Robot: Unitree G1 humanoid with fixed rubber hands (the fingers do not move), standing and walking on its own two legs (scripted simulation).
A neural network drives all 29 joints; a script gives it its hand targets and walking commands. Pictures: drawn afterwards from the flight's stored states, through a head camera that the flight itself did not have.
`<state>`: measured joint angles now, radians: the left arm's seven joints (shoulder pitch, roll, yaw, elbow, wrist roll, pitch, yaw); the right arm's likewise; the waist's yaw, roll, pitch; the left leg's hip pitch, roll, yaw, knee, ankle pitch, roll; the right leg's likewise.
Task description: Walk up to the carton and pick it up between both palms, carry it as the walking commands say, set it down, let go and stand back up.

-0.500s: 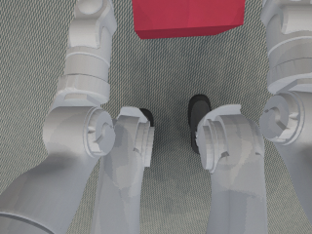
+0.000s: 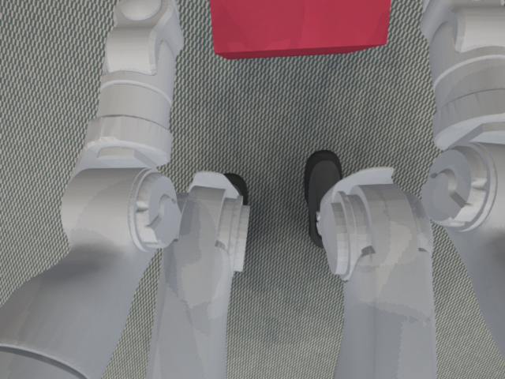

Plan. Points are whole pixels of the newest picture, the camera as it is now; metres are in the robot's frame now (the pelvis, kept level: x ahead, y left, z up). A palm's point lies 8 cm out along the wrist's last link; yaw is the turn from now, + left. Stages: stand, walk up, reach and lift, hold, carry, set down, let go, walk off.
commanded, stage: set down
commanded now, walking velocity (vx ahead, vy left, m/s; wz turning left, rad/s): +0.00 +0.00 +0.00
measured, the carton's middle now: out of the picture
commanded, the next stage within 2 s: none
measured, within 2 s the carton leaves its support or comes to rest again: neither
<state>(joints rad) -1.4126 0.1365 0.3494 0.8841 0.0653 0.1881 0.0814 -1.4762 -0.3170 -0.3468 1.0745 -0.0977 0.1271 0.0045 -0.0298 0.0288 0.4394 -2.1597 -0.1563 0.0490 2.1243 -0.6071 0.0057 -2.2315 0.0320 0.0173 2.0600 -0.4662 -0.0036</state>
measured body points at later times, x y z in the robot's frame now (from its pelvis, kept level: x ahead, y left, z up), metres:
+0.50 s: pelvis +0.00 +0.00 +0.00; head +0.38 -0.03 +0.22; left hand +0.55 +0.11 -0.21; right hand +0.54 -0.20 -0.21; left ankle +0.10 +0.09 -0.36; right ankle +0.14 -0.12 -0.36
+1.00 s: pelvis +0.00 +0.00 +0.00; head +0.39 -0.03 +0.22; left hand +0.55 +0.11 -0.21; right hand +0.53 -0.24 -0.22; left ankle +0.10 +0.09 -0.36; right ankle +0.14 -0.12 -0.36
